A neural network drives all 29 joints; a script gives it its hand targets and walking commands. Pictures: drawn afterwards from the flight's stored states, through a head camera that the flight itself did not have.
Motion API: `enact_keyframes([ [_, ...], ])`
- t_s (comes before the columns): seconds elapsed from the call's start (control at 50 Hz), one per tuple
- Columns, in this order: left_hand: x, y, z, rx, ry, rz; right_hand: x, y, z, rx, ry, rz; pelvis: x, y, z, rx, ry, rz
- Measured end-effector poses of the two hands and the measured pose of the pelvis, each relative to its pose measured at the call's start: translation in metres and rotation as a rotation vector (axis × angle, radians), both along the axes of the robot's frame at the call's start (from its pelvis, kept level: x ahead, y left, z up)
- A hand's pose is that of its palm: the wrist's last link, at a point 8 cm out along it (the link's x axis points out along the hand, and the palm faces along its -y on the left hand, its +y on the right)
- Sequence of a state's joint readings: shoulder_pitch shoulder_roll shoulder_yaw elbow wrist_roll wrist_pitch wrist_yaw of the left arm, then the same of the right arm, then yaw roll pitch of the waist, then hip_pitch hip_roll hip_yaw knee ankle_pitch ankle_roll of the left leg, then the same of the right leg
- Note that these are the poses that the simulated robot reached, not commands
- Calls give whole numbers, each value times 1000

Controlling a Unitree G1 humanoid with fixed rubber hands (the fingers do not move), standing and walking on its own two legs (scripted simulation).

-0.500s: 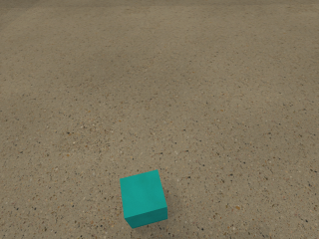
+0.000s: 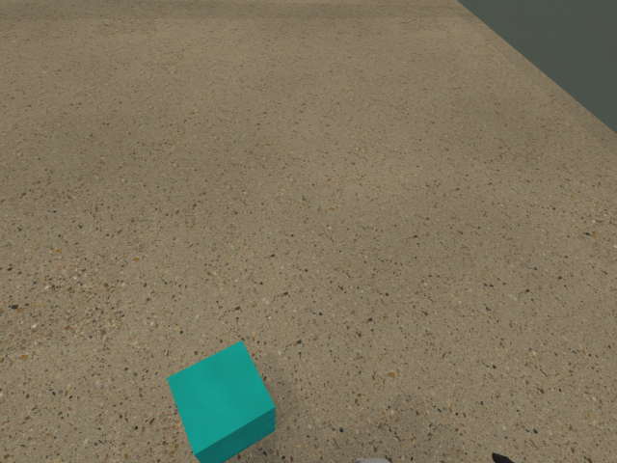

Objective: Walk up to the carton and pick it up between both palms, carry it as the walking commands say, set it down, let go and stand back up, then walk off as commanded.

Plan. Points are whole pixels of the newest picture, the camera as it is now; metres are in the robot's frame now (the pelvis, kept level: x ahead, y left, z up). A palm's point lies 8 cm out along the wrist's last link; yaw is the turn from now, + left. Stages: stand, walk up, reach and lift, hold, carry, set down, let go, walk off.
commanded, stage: walk off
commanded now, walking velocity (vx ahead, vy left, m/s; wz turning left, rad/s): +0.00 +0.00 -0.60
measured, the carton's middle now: (225, 406) +0.38 +0.19 -0.65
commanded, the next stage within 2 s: none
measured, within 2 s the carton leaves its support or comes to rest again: neither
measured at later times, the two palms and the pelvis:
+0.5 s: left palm (152, 458) +0.17 +0.21 -0.10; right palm out of the picture +0.03 -0.33 -0.12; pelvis +0.00 -0.04 +0.00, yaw -17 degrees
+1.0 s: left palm (217, 386) +0.26 +0.14 -0.12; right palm out of the picture -0.07 -0.29 -0.10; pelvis +0.01 -0.01 -0.01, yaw -35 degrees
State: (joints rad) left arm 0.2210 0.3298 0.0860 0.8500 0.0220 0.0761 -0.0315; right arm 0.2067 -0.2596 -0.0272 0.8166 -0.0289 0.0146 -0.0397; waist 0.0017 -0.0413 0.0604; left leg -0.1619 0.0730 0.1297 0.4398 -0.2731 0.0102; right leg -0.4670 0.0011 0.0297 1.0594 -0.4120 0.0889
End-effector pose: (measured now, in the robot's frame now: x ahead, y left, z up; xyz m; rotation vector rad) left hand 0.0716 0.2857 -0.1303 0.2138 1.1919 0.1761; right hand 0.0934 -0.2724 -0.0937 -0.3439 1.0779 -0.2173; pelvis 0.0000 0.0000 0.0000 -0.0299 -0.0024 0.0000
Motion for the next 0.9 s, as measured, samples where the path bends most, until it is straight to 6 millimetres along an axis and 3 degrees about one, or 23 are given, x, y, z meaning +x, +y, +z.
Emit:
enact_keyframes([
  [0.1,43,-26,4,-15,-37,-107,-36,-12,-15,32,42,-89,0,-7,-4,6,-2,-65],
  [0.2,100,-64,14,25,-143,-234,-78,-41,-43,69,90,-196,2,-27,-18,26,1,-133],
  [0.24,112,-75,20,45,-178,-267,-90,-50,-50,80,107,-228,1,-33,-20,25,1,-153],
  [0.32,109,-80,34,87,-162,-283,-87,-55,-45,106,86,-254,0,-41,-10,44,-3,-190],
  [0.42,101,-83,38,100,-126,-300,-73,-60,-34,114,23,-261,-1,-44,-3,56,2,-246],
  [0.56,93,-72,26,83,-69,-336,-49,-55,-19,88,-65,-287,3,-34,-4,56,9,-324],
  [0.66,106,-59,9,48,-50,-368,-39,-41,-7,38,-134,-316,11,-16,-10,37,13,-384],
  [0.78,138,-67,2,6,-61,-463,-75,-24,7,-4,-112,-401,15,-4,-5,13,5,-473],
  [0.9,163,-95,5,-28,-51,-572,-114,-17,8,-5,-98,-516,15,-4,-1,1,7,-553],
])
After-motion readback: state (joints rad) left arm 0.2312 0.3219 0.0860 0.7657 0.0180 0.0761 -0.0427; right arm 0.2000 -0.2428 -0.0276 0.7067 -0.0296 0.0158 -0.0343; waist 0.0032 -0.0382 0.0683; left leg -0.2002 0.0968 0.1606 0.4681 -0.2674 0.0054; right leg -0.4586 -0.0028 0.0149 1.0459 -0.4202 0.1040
